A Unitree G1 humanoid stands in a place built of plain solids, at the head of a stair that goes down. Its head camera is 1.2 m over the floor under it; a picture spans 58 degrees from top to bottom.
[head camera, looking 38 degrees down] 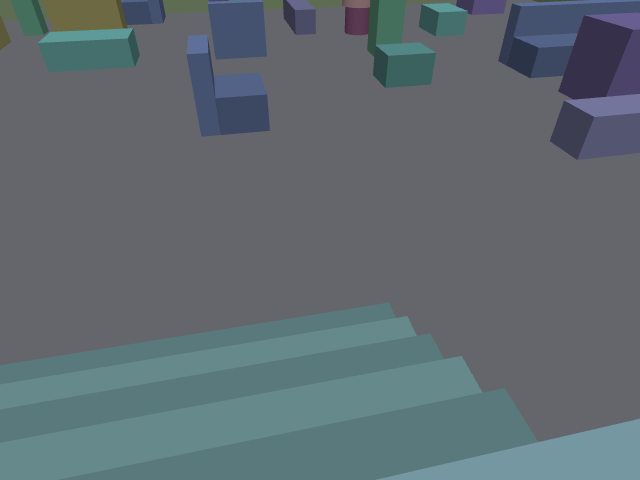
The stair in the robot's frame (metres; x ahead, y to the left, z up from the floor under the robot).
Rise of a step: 0.16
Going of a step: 0.26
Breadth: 2.36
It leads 12 degrees to the left of straight ahead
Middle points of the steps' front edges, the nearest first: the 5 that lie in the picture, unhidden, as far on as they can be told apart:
0.64 0.50 -0.16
0.90 0.55 -0.32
1.15 0.61 -0.48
1.41 0.66 -0.64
1.66 0.72 -0.80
